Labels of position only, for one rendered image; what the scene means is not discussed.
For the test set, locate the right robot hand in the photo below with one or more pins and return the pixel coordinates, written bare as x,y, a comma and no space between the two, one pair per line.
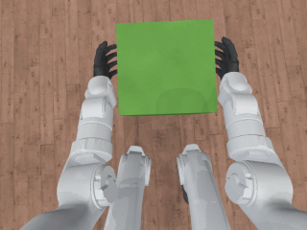
229,62

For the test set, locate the robot right shin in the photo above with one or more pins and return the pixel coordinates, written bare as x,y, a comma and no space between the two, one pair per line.
204,155

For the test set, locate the right robot foot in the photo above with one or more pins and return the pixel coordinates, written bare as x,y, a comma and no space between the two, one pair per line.
185,196

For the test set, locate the right robot upper arm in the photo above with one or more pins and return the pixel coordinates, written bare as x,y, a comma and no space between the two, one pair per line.
264,192

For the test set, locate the left robot upper arm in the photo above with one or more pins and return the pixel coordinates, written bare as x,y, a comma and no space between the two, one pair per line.
84,192

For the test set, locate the right robot forearm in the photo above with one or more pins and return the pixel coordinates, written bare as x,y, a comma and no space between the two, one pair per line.
243,122

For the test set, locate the left robot hand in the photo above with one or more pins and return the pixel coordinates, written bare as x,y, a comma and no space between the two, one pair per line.
101,66

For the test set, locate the carton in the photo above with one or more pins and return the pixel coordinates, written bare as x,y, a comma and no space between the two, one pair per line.
166,68

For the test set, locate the left robot forearm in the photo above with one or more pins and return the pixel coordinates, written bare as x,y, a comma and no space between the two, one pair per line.
93,142

